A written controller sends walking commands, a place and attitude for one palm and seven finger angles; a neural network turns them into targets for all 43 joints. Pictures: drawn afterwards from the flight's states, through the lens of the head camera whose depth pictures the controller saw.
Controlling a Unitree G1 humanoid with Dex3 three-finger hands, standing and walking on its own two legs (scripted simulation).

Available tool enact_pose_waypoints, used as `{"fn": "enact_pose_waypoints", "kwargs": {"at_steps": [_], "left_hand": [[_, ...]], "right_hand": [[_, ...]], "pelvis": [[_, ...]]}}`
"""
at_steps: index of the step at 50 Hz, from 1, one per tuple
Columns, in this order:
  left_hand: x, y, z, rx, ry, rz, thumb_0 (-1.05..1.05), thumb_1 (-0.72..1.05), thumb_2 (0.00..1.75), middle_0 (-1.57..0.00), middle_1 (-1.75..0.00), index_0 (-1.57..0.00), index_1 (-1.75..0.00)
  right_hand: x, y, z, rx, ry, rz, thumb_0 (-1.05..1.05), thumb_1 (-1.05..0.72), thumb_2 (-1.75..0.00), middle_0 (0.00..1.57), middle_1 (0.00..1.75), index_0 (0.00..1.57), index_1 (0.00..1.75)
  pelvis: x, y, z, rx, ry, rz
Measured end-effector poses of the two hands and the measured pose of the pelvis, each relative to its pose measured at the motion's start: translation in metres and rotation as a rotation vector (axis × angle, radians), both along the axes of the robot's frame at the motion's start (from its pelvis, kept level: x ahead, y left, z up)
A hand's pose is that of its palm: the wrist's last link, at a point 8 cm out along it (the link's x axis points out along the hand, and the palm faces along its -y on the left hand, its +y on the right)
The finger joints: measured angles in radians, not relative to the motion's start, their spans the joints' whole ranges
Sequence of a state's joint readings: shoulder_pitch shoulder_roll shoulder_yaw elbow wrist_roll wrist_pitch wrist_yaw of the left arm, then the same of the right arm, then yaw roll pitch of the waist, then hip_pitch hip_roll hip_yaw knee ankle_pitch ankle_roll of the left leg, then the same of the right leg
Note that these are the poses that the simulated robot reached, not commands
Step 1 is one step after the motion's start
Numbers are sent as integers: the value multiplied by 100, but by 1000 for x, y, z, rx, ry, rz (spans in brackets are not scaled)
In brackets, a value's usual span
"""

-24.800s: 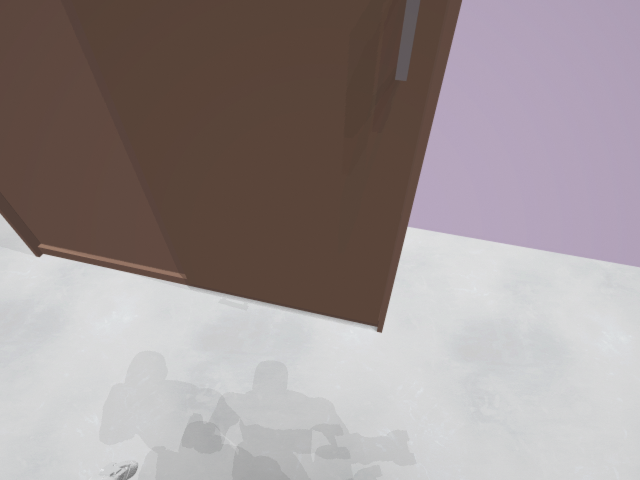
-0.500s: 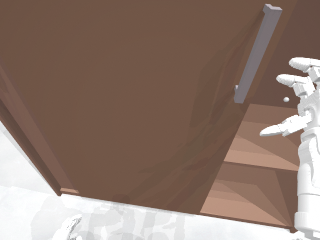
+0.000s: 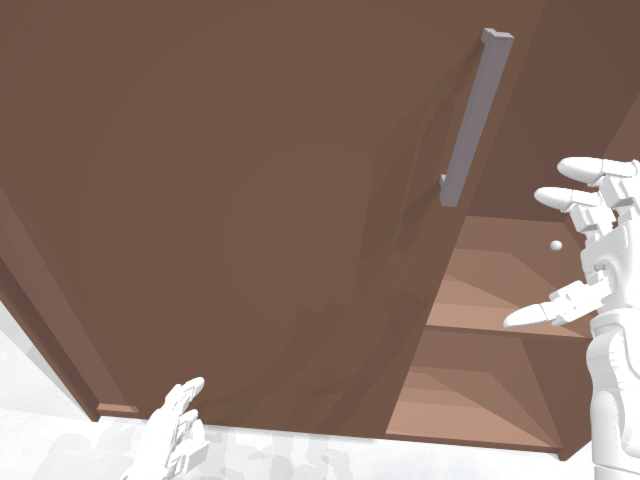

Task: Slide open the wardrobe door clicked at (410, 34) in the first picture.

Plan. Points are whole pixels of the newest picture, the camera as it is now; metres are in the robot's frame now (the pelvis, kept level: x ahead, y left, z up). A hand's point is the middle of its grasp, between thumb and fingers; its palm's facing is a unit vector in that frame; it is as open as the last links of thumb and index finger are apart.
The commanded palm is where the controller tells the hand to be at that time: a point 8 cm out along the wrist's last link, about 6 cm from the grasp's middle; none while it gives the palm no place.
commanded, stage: draw the hand back to the body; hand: right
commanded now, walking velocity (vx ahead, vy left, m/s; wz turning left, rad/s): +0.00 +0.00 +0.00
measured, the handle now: (467, 124) +0.45 -0.17 +0.28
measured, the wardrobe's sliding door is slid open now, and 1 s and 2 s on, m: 0.54 0.54 0.54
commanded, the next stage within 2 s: step back with the hand held close in 1.68 s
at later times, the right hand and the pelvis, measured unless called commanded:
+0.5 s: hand (601, 303) +0.22 -0.24 +0.22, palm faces +0.15 +0.99 -0.03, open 14.7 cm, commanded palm +0.19 -0.28 +0.21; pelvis -0.01 +0.00 +0.00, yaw -1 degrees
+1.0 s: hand (615, 334) +0.21 -0.27 +0.18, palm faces +0.44 +0.85 -0.29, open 11.8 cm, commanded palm +0.16 -0.31 +0.19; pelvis +0.00 -0.02 +0.01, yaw +1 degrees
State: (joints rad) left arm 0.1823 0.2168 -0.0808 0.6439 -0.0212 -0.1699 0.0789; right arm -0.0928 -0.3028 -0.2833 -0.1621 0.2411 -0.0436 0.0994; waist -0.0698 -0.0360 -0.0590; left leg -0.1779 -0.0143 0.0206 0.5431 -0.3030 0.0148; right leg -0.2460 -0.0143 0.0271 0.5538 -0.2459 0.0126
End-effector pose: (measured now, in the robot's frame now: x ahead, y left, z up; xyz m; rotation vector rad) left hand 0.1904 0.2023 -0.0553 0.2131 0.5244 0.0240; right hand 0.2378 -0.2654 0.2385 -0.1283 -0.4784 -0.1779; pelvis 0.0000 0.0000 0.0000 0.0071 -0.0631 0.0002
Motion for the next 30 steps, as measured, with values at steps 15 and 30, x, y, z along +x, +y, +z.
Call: {"fn": "enact_pose_waypoints", "kwargs": {"at_steps": [15,30], "left_hand": [[1,9,2,4,-14,34,1,90,89,-21,-30,-20,-30],[16,-8,26,-1,-129,-27,1,90,89,-21,-30,-20,-30]], "right_hand": [[-22,-11,-16,43,311,66,-1,56,-20,25,115,26,115],[-57,-28,-30,104,346,24,-1,54,-21,25,114,25,114]], "pelvis": [[-1,-1,3,0,-28,-12],[-12,-3,1,6,-59,-26]]}}
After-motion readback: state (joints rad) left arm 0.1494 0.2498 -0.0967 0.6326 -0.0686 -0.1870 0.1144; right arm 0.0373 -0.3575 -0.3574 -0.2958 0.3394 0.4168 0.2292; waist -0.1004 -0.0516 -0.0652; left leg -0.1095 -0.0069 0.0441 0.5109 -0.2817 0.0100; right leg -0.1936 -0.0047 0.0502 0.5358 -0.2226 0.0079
